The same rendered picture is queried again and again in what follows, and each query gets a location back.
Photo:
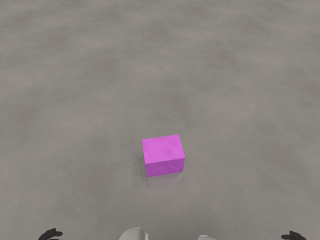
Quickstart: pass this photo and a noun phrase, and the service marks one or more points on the right robot hand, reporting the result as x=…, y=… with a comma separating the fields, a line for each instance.
x=293, y=236

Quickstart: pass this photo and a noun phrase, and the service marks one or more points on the left robot hand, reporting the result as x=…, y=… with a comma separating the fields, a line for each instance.
x=49, y=234

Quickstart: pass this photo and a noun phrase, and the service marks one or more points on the left robot thigh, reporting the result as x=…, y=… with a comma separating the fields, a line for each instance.
x=134, y=234

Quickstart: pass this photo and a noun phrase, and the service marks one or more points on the carton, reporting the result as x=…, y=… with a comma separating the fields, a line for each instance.
x=163, y=155

